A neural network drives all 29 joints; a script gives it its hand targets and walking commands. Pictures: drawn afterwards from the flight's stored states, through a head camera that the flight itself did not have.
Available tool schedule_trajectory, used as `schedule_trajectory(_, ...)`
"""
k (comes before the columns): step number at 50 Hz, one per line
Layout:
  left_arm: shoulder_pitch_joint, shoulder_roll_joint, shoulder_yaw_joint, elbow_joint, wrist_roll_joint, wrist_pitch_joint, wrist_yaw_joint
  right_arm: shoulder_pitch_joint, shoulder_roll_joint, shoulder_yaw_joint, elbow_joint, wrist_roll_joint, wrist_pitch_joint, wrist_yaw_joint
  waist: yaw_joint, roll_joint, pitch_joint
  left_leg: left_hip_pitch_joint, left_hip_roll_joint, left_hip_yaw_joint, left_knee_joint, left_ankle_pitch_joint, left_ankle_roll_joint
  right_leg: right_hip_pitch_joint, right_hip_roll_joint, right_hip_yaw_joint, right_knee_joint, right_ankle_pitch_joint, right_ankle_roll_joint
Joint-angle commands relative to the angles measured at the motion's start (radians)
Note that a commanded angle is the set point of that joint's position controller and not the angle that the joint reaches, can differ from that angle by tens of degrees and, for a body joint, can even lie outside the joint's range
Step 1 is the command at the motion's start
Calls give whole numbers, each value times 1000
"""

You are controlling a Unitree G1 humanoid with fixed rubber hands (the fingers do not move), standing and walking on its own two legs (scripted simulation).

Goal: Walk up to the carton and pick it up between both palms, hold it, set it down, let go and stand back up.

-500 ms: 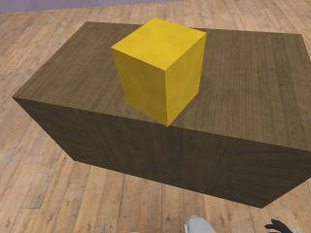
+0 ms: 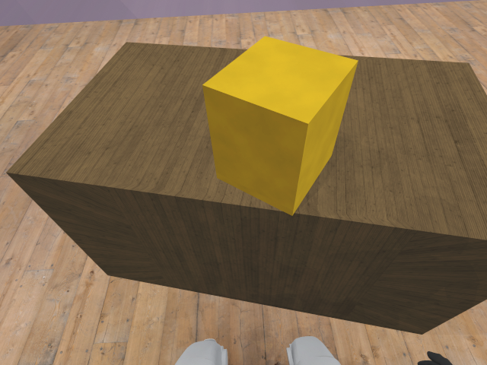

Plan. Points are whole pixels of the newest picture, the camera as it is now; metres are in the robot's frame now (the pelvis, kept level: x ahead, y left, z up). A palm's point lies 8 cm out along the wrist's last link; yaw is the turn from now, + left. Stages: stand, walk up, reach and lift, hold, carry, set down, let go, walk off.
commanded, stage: walk up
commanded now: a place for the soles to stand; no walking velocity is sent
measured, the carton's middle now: (278, 126) +0.55 -0.05 +0.06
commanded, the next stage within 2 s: none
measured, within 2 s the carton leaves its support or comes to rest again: neither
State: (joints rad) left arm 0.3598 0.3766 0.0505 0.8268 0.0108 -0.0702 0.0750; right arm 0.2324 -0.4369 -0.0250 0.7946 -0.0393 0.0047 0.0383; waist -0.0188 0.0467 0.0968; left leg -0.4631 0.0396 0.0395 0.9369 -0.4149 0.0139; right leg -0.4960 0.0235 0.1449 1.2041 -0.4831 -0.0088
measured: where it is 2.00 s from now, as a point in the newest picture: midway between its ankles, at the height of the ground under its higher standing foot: outside the picture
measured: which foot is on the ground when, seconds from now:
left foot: down 0.00-1.00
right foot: up 0.00-0.20, down 0.22-1.00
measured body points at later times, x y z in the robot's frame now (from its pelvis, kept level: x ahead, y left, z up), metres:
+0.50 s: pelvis +0.00 +0.00 +0.00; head +0.02 -0.02 +0.45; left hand +0.12 +0.31 -0.09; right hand +0.05 -0.33 -0.11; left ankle +0.06 +0.11 -0.69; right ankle +0.04 -0.15 -0.68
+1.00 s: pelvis +0.01 -0.02 +0.01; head +0.03 -0.04 +0.46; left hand +0.14 +0.28 -0.08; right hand +0.04 -0.35 -0.11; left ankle +0.06 +0.11 -0.69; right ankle +0.02 -0.16 -0.69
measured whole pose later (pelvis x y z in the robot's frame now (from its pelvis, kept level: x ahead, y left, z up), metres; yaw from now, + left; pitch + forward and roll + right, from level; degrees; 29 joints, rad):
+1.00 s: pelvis +0.01 -0.02 +0.01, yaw -8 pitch +0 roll +0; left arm 0.27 0.38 0.05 0.86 0.02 -0.06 0.04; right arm 0.23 -0.44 -0.02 0.89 -0.02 -0.03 0.01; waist -0.02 0.04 0.04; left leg -0.44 0.04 0.01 0.83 -0.39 -0.01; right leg -0.44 0.05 0.12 0.84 -0.40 0.02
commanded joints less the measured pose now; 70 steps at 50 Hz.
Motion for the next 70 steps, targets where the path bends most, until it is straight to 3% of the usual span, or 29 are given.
schedule_trajectory(1, 53, 259, 63, 2, -9, -7, -16, 12, -245, -124, -51, 19, -63, -43, 1, 8, 12, 165, 301, -480, -502, -72, 166, -212, -37, 4, -35, 28, -10)
schedule_trajectory(6, 4, 255, 52, -25, -5, -17, -22, 86, -266, -127, -43, 17, -69, -45, -46, 45, -96, 335, 312, -384, -424, 241, 155, -169, -53, -55, -216, -33, -6)
schedule_trajectory(10, 90, 219, 55, -5, 3, -36, -20, -17, -229, -102, -73, 30, -57, -43, 30, -3, -197, 159, 271, -144, -242, 577, 171, 189, -16, -174, -490, 174, -37)
schedule_trajectory(11, 127, 232, 64, 4, 4, -40, -16, -28, -196, -93, -72, 38, -47, -45, 48, -33, -210, 113, 230, -102, -115, 565, 138, 261, -2, -108, -614, 212, -44)
schedule_trajectory(12, 131, 280, 79, 6, 20, -42, -11, -13, -141, -80, -73, 48, -43, -47, 48, -201, -247, -7, 153, -45, 57, 406, 74, 361, -101, 149, -670, 350, -93)
schedule_trajectory(13, 86, 349, 93, -23, 18, -43, -8, -24, -108, -69, -96, 47, -32, -44, 33, -293, -167, -197, 2, -9, 138, -94, 9, 356, -257, 510, -732, 465, -176)
schedule_trajectory(14, 28, 357, 94, -45, 19, -35, -15, -61, -157, -87, -88, 44, -18, -53, 36, -260, -171, -153, -1, -88, 106, -276, 19, 282, -303, 610, -719, 392, -278)
schedule_trajectory(20, -132, 288, 49, -70, 8, -7, -20, 82, -172, -101, 13, 31, -45, -44, -60, -201, -124, 183, 3, -85, -214, 11, 58, -2, -149, 310, -556, 389, -166)
schedule_trajectory(23, -113, 226, 30, -50, -5, 15, -19, 49, -306, -122, 8, 8, -67, -51, -51, 57, -84, 246, 346, -610, -599, -151, 150, -183, 34, 5, -211, -38, -23)
schedule_trajectory(24, -91, 269, 41, -34, -6, 21, -22, 7, -288, -120, 2, 8, -70, -50, -31, -32, -73, 141, 381, -608, -586, -269, 217, -110, -8, -13, -168, -87, -16)
schedule_trajectory(29, 12, 239, 60, 35, -2, -4, -51, -100, -234, -103, -5, 6, -53, -41, 38, -13, -53, 3, 213, -317, -443, -151, 155, 161, 1, -101, -475, 74, -38)
schedule_trajectory(30, 21, 254, 59, 37, 7, -13, -43, -75, -221, -98, 1, 18, -47, -37, 38, -45, -95, -7, 182, -242, -354, -53, 114, 231, -6, -43, -550, 111, -54)
schedule_trajectory(32, -23, 297, 70, 15, 26, -24, -37, -62, -144, -81, -2, 17, -39, -39, 13, -203, -110, -107, 10, -61, -100, -116, 30, 262, -160, 362, -738, 29, -123)
schedule_trajectory(34, -83, 325, 67, -2, 25, -20, -36, -48, -189, -88, 11, 19, -32, -41, 7, -218, -71, -63, -16, -82, -62, -199, 23, 145, -233, 551, -789, -74, -221)
schedule_trajectory(37, -152, 286, 50, 2, 16, -4, -40, -17, -165, -89, 48, 20, -48, -35, -27, -167, -66, 120, -13, -56, -210, -92, 37, 16, -181, 379, -729, -30, -160)
schedule_trajectory(40, -197, 225, 29, -12, 11, 0, -45, 36, -222, -104, 53, 7, -64, -42, -72, -79, -108, 262, 106, -294, -429, -162, 109, -103, -42, 139, -520, 107, -57)
schedule_trajectory(41, -162, 202, 25, -3, 0, 3, -44, 25, -248, -103, 65, 6, -72, -45, -42, 19, -93, 247, 224, -453, -535, -201, 160, -97, 14, 27, -368, 123, -19)
schedule_trajectory(43, -68, 243, 36, 26, 0, 1, -39, -56, -256, -99, 54, 13, -72, -43, 5, -43, -91, 165, 304, -460, -489, -67, 227, 27, -1, -63, -361, 27, -8)
schedule_trajectory(47, -70, 286, 46, 25, 12, -33, -38, -69, -177, -77, 36, 30, -61, -39, 4, -148, -205, 96, 52, -104, -165, 258, 57, 242, -130, 227, -631, 432, -114)
schedule_trajectory(49, -121, 298, 54, 2, 7, -31, -36, -28, -158, -71, 42, 34, -54, -43, -9, -200, -198, 57, 6, -84, -153, 106, 26, 265, -172, 338, -601, 567, -181)
schedule_trajectory(52, 165, 404, 109, 50, 2, -49, -21, -121, -210, -97, -58, -12, -38, 0, 99, -225, -120, -410, -19, -109, 135, -295, 40, 528, -353, 658, -793, -98, -311)
schedule_trajectory(56, 28, 369, 98, 1, 15, -40, -19, -62, -235, -118, -18, -9, -41, 17, 27, -152, 13, -314, 20, -121, 103, -189, 50, 244, -313, 591, -833, -334, -288)
schedule_trajectory(58, 4, 379, 95, -5, 12, -46, -24, -53, -238, -124, -12, -5, -50, 23, 20, -175, 24, -212, 6, -97, -17, -201, 57, 193, -299, 548, -783, -170, -295)
schedule_trajectory(60, -101, 367, 91, -33, 7, -36, -27, 120, -217, -136, 27, 4, -64, 21, -87, -188, -25, 127, -2, -91, -219, -39, 54, -8, -221, 350, -618, -9, -214)
schedule_trajectory(61, -132, 302, 66, -28, 7, -26, -29, 239, -215, -143, 75, -2, -77, 13, -163, 4, -73, 401, -29, -112, -423, -113, 61, -169, -101, 152, -375, 93, -147)
schedule_trajectory(62, -85, 150, 34, -30, -12, -33, -24, 300, -300, -169, 79, -18, -84, -5, -182, 333, -70, 540, 169, -539, -650, -229, 56, -391, 106, -5, -20, -21, -46)
schedule_trajectory(64, -33, 300, 50, -11, -1, -31, -8, 187, -341, -167, 54, 39, -77, -7, -102, 82, -43, 454, 369, -854, -763, -217, 78, -415, 47, 27, 74, -73, -24)
schedule_trajectory(67, -75, 281, 57, 3, -19, -25, -37, 77, -257, -139, 40, 25, -89, -19, -42, -8, 54, 325, 230, -494, -665, 47, 57, -309, -46, -32, -22, 115, -7)
schedule_trajectory(70, -63, 244, 56, 5, -17, -18, -50, 196, -214, -125, 67, 47, -103, -34, -49, -51, -11, 483, 214, -393, -551, 565, 7, -268, -45, -10, -81, 143, -7)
